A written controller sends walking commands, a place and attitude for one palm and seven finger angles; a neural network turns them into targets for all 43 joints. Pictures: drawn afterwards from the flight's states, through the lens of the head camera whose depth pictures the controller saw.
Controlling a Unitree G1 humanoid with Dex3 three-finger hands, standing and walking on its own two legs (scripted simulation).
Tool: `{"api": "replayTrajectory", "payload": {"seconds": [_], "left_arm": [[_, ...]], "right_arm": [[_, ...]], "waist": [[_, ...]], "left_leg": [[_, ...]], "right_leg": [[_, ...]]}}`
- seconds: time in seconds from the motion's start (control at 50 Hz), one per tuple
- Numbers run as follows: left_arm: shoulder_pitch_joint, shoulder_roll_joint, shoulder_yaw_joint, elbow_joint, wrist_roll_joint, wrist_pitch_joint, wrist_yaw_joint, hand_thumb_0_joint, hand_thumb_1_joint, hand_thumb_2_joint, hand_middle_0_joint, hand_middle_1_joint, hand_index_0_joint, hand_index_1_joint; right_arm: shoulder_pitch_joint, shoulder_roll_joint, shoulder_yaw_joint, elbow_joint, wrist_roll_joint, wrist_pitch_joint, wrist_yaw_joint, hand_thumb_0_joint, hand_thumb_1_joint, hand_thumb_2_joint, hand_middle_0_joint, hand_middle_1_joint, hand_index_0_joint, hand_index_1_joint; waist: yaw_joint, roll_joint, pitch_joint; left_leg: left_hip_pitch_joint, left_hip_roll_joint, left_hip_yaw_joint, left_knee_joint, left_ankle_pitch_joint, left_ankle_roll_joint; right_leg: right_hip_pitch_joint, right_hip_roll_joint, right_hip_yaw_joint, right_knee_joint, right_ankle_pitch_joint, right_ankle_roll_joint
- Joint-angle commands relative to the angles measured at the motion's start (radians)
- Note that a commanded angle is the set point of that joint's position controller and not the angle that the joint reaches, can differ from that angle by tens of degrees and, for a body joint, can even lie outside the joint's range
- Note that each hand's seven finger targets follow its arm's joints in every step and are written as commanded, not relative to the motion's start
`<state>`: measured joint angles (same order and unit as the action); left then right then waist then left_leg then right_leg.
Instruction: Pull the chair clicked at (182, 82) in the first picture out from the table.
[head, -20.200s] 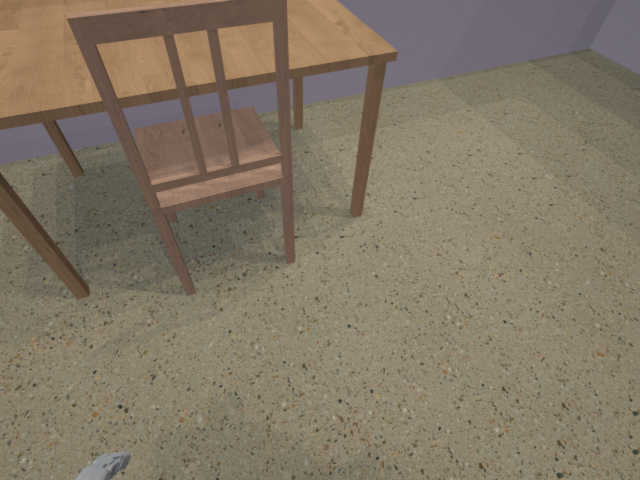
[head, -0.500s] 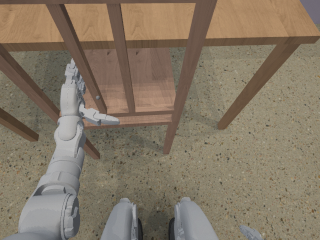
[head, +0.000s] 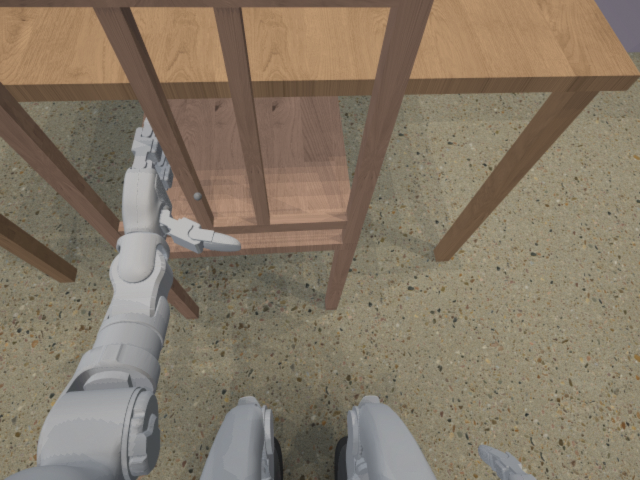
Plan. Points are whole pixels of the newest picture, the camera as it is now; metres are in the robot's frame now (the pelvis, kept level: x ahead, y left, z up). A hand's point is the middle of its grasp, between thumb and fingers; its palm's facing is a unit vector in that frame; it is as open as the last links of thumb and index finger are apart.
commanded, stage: hook a spindle and tug to test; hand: left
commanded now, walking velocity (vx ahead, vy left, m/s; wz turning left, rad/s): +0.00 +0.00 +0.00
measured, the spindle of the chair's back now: (175, 149) +0.50 +0.16 +0.06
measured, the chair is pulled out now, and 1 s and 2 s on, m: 0.00 0.00 0.04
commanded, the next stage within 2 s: step backward, pulling the chair out in 1.46 s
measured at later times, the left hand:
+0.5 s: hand (200, 191) +0.46 +0.14 +0.02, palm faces +0.06 -1.00 -0.05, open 12.4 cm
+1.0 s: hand (200, 189) +0.47 +0.14 +0.03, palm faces +0.07 -1.00 -0.03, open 5.4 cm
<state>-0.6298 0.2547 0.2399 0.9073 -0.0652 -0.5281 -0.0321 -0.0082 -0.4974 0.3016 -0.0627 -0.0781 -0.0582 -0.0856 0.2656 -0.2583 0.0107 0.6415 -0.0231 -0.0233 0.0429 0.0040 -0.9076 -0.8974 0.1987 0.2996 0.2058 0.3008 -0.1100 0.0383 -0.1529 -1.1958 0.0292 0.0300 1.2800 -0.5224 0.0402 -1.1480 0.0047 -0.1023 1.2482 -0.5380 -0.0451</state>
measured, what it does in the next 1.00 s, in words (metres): stands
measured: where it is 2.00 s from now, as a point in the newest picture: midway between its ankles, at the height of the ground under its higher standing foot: outside the picture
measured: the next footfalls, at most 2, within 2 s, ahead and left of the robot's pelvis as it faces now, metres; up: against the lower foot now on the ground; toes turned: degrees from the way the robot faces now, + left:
none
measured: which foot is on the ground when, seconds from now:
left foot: down 0.00-1.00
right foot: down 0.00-1.00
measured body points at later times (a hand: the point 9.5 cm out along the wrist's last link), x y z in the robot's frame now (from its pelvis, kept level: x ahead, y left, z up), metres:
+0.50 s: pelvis +0.00 +0.00 +0.00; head +0.14 +0.01 +0.43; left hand +0.45 +0.19 +0.03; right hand +0.07 -0.26 -0.13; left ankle +0.04 +0.10 -0.62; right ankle +0.03 -0.10 -0.62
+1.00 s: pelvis +0.02 +0.01 +0.01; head +0.15 +0.01 +0.44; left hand +0.46 +0.19 +0.03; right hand +0.09 -0.25 -0.12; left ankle +0.04 +0.10 -0.62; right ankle +0.03 -0.10 -0.62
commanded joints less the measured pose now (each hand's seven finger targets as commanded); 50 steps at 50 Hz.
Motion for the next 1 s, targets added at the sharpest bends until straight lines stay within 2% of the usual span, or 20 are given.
{"api": "replayTrajectory", "payload": {"seconds": [0.0,0.08,0.16,0.22,0.24,0.3,0.34,0.38,0.42,0.44,0.46,0.48,0.52,0.54,0.58,0.6,0.66,0.74,0.82,0.98], "left_arm": [[-0.38,0.141,0.018,-0.191,-0.008,-0.056,-0.005,0.0,-0.5,0.3,-0.113,-0.244,-0.113,-0.244],[-0.332,0.169,0.049,-0.24,-0.013,-0.056,0.009,0.0,-0.5,0.3,-0.183,-0.464,-0.183,-0.464],[-0.346,0.116,0.005,-0.202,-0.002,-0.052,0.018,0.0,-0.5,0.3,-0.254,-0.683,-0.254,-0.683],[-0.367,0.163,0.042,-0.186,0.007,-0.059,0.024,0.0,-0.5,0.3,-0.306,-0.847,-0.306,-0.847],[-0.379,0.148,0.027,-0.187,0.01,-0.061,0.024,0.0,-0.5,0.3,-0.324,-0.902,-0.324,-0.902],[-0.378,0.114,-0.001,-0.196,0.013,-0.066,0.018,0.0,-0.332,0.372,-0.377,-1.066,-0.377,-1.066],[-0.389,0.149,0.027,-0.211,0.005,-0.065,0.015,0.0,-0.22,0.42,-0.412,-1.176,-0.412,-1.176],[-0.375,0.113,-0.008,-0.226,0.002,-0.062,0.01,0.0,-0.108,0.468,-0.447,-1.286,-0.447,-1.286],[-0.335,0.137,0.021,-0.215,-0.002,-0.052,0.009,0.0,0.004,0.516,-0.482,-1.395,-0.482,-1.395],[-0.346,0.119,0.0,-0.226,-0.003,-0.051,0.008,0.0,0.06,0.54,-0.5,-1.45,-0.5,-1.45],[-0.341,0.109,-0.008,-0.23,-0.001,-0.049,0.01,0.0,0.116,0.564,-0.5,-1.45,-0.5,-1.45],[-0.367,0.064,-0.052,-0.253,-0.005,-0.051,0.005,0.0,0.172,0.588,-0.5,-1.45,-0.5,-1.45],[-0.34,0.069,-0.041,-0.218,-0.005,-0.043,0.01,0.0,0.284,0.636,-0.5,-1.45,-0.5,-1.45],[-0.342,0.102,-0.012,-0.209,-0.004,-0.043,0.017,0.0,0.34,0.66,-0.5,-1.45,-0.5,-1.45],[-0.359,0.094,-0.026,-0.207,0.002,-0.05,0.017,0.0,0.452,0.708,-0.5,-1.45,-0.5,-1.45],[-0.38,0.084,-0.035,-0.225,0.003,-0.059,0.017,0.0,0.508,0.732,-0.5,-1.45,-0.5,-1.45],[-0.349,0.103,-0.016,-0.219,0.009,-0.062,0.018,0.0,0.676,0.804,-0.5,-1.45,-0.5,-1.45],[-0.352,0.1,-0.028,-0.219,0.018,-0.058,0.015,0.0,0.9,0.9,-0.5,-1.45,-0.5,-1.45],[-0.298,0.072,-0.047,-0.258,0.011,-0.047,0.013,0.0,0.9,0.9,-0.5,-1.45,-0.5,-1.45],[-0.147,0.061,-0.054,-0.313,0.002,-0.033,0.02,0.0,0.9,0.9,-0.5,-1.45,-0.5,-1.45]], "right_arm": [[0.126,-0.157,-0.06,-0.069,-0.001,-0.02,-0.009,0.0,-0.9,-0.9,0.2,0.3,0.2,0.3],[0.124,-0.154,-0.06,-0.09,-0.002,-0.018,-0.007,0.0,-0.9,-0.9,0.2,0.3,0.2,0.3],[0.121,-0.145,-0.057,-0.08,-0.002,-0.014,-0.001,0.0,-0.9,-0.9,0.2,0.3,0.2,0.3],[0.123,-0.149,-0.057,-0.078,-0.002,-0.014,-0.006,0.0,-0.9,-0.9,0.2,0.3,0.2,0.3],[0.123,-0.146,-0.056,-0.077,-0.003,-0.014,-0.006,0.0,-0.9,-0.9,0.2,0.3,0.2,0.3],[0.128,-0.146,-0.059,-0.077,-0.004,-0.016,-0.004,0.0,-0.9,-0.9,0.2,0.3,0.2,0.3],[0.133,-0.149,-0.06,-0.074,-0.006,-0.015,-0.005,0.0,-0.9,-0.9,0.2,0.3,0.2,0.3],[0.134,-0.146,-0.062,-0.081,-0.003,-0.015,-0.003,0.0,-0.9,-0.9,0.2,0.3,0.2,0.3],[0.137,-0.151,-0.064,-0.075,-0.002,-0.013,-0.003,0.0,-0.9,-0.9,0.2,0.3,0.2,0.3],[0.133,-0.15,-0.062,-0.077,-0.003,-0.012,-0.002,0.0,-0.9,-0.9,0.2,0.3,0.2,0.3],[0.134,-0.147,-0.063,-0.077,-0.003,-0.01,-0.002,0.0,-0.9,-0.9,0.2,0.3,0.2,0.3],[0.132,-0.141,-0.062,-0.082,-0.001,-0.013,-0.001,0.0,-0.9,-0.9,0.2,0.3,0.2,0.3],[0.135,-0.147,-0.065,-0.07,-0.001,-0.01,0.001,0.0,-0.9,-0.9,0.2,0.3,0.2,0.3],[0.138,-0.152,-0.065,-0.067,-0.003,-0.009,0.0,0.0,-0.9,-0.9,0.2,0.3,0.2,0.3],[0.138,-0.149,-0.062,-0.071,-0.001,-0.011,-0.002,0.0,-0.9,-0.9,0.2,0.3,0.2,0.3],[0.135,-0.147,-0.063,-0.068,-0.003,-0.012,-0.001,0.0,-0.9,-0.9,0.2,0.3,0.2,0.3],[0.143,-0.148,-0.067,-0.066,-0.007,-0.007,0.002,0.0,-0.9,-0.9,0.2,0.3,0.2,0.3],[0.143,-0.149,-0.067,-0.067,-0.005,0.0,0.004,0.0,-0.9,-0.9,0.2,0.3,0.2,0.3],[0.139,-0.146,-0.069,-0.079,-0.004,0.006,0.008,0.0,-0.9,-0.9,0.2,0.3,0.2,0.3],[0.127,-0.144,-0.069,-0.106,0.002,0.011,0.013,0.0,-0.9,-0.9,0.2,0.3,0.2,0.3]], "waist": [[-0.038,0.051,-0.494],[-0.011,0.045,-0.547],[-0.033,0.018,-0.467],[-0.03,0.003,-0.46],[-0.034,0.011,-0.464],[-0.039,0.039,-0.498],[-0.031,0.048,-0.512],[-0.035,0.057,-0.532],[-0.023,0.036,-0.52],[-0.031,0.045,-0.518],[-0.029,0.043,-0.513],[-0.043,0.053,-0.52],[-0.041,0.037,-0.49],[-0.039,0.016,-0.478],[-0.042,0.011,-0.469],[-0.045,0.051,-0.486],[-0.032,0.048,-0.504],[-0.036,0.064,-0.501],[-0.024,0.08,-0.531],[-0.004,0.018,-0.505]], "left_leg": [[0.392,-0.021,-0.103,-0.135,0.318,-0.018],[0.396,-0.025,-0.094,-0.135,0.372,-0.019],[0.342,-0.026,-0.085,-0.135,0.302,-0.013],[0.298,-0.029,-0.078,-0.129,0.269,-0.01],[0.305,-0.029,-0.079,-0.128,0.273,-0.01],[0.36,-0.026,-0.086,-0.129,0.306,-0.013],[0.361,-0.026,-0.086,-0.125,0.323,-0.015],[0.398,-0.025,-0.092,-0.13,0.355,-0.016],[0.394,-0.022,-0.092,-0.134,0.356,-0.019],[0.395,-0.021,-0.093,-0.136,0.355,-0.018],[0.4,-0.022,-0.093,-0.137,0.365,-0.018],[0.426,-0.02,-0.097,-0.136,0.384,-0.016],[0.419,-0.018,-0.1,-0.138,0.363,-0.019],[0.391,-0.019,-0.098,-0.139,0.337,-0.017],[0.373,-0.022,-0.097,-0.138,0.328,-0.014],[0.397,-0.021,-0.097,-0.136,0.342,-0.016],[0.418,-0.02,-0.098,-0.134,0.381,-0.02],[0.433,-0.018,-0.101,-0.134,0.394,-0.022],[0.484,-0.014,-0.108,-0.143,0.452,-0.028],[0.458,-0.014,-0.099,-0.159,0.462,-0.022]], "right_leg": [[0.181,0.017,0.089,-0.168,0.277,0.014],[0.24,0.019,0.095,-0.159,0.339,0.013],[0.224,0.021,0.101,-0.179,0.289,0.018],[0.237,0.018,0.113,-0.179,0.27,0.018],[0.231,0.018,0.111,-0.175,0.272,0.017],[0.207,0.018,0.101,-0.169,0.289,0.017],[0.222,0.018,0.104,-0.168,0.304,0.015],[0.216,0.02,0.098,-0.165,0.324,0.014],[0.223,0.02,0.094,-0.169,0.324,0.015],[0.217,0.02,0.093,-0.17,0.322,0.016],[0.218,0.02,0.092,-0.17,0.329,0.014],[0.203,0.021,0.088,-0.169,0.339,0.015],[0.187,0.022,0.085,-0.177,0.314,0.015],[0.197,0.022,0.087,-0.18,0.298,0.016],[0.202,0.022,0.092,-0.176,0.298,0.014],[0.189,0.021,0.091,-0.173,0.305,0.015],[0.196,0.021,0.086,-0.167,0.33,0.012],[0.181,0.022,0.084,-0.165,0.333,0.012],[0.188,0.022,0.075,-0.164,0.359,0.01],[0.248,0.026,0.076,-0.173,0.395,0.01]]}}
